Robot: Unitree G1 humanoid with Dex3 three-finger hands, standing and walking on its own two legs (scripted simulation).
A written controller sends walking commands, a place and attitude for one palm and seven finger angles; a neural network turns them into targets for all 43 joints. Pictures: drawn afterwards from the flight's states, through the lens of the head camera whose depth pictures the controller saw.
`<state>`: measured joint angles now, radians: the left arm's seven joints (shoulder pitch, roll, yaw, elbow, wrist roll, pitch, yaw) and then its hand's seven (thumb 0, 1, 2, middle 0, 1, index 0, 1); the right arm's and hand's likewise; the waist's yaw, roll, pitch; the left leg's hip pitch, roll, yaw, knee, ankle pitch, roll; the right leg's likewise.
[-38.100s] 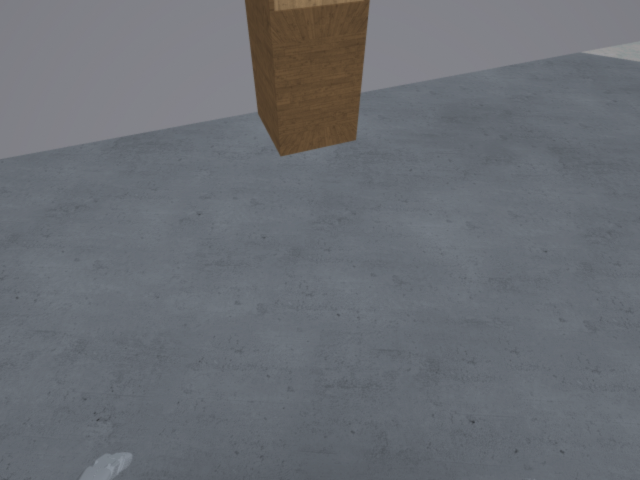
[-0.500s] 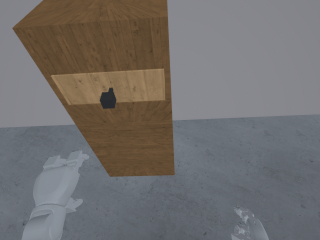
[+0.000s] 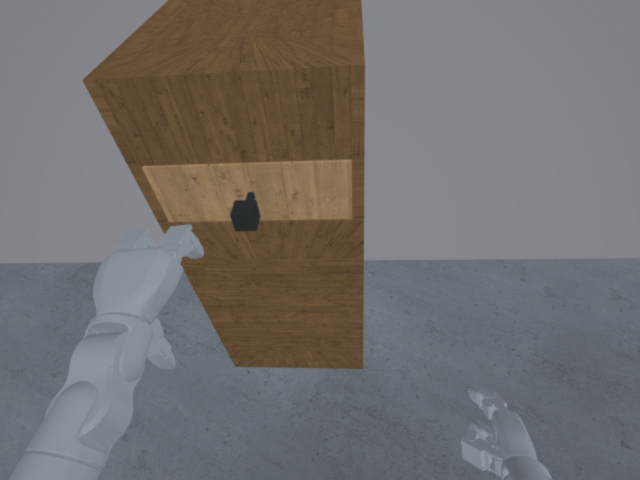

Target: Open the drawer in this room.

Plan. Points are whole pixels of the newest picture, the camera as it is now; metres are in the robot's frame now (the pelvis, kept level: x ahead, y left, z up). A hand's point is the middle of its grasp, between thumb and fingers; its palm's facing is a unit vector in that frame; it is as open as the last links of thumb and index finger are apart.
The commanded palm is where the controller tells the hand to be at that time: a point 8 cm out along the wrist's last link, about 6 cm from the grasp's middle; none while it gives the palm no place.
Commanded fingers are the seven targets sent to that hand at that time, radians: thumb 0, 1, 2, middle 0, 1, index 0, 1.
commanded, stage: raise the hand with hooked fingers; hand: left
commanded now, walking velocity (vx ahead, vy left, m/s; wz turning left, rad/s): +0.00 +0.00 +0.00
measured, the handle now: (247, 208) +0.56 +0.22 +0.00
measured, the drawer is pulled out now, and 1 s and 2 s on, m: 0.00 0.00 0.00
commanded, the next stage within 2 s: move the hooked fingers above the handle in 0.54 s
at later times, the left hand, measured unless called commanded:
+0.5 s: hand (164, 293) +0.29 +0.23 +0.11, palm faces +0.07 -0.08 -0.99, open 13.8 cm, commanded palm +0.27 +0.24 +0.17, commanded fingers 0.00 -0.50 0.30 -0.30 -1.20 -0.30 -1.20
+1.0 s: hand (187, 256) +0.35 +0.23 +0.10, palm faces +0.06 -0.06 -1.00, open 13.8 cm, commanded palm +0.33 +0.24 +0.16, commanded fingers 0.00 -0.50 0.30 -0.30 -1.20 -0.30 -1.20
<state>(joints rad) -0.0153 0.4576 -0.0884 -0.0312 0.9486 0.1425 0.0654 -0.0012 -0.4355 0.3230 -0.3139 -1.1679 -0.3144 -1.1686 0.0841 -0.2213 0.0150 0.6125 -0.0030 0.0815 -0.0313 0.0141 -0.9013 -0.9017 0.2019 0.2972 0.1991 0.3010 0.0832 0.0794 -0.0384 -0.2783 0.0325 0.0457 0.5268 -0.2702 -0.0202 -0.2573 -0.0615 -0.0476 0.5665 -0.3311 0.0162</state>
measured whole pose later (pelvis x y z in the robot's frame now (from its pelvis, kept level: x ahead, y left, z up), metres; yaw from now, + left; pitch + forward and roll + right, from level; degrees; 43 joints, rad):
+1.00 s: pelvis -0.01 +0.00 +0.01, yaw +0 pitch +2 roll +1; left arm -0.34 0.46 -0.10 0.29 0.95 0.00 0.07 0.00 -0.49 0.30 -0.32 -1.20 -0.32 -1.20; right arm 0.15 -0.24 -0.01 0.68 0.02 0.06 -0.05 0.01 -0.90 -0.90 0.20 0.30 0.20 0.30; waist 0.06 0.06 -0.01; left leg -0.28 0.04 0.04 0.45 -0.21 -0.02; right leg -0.26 -0.05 -0.05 0.49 -0.27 0.01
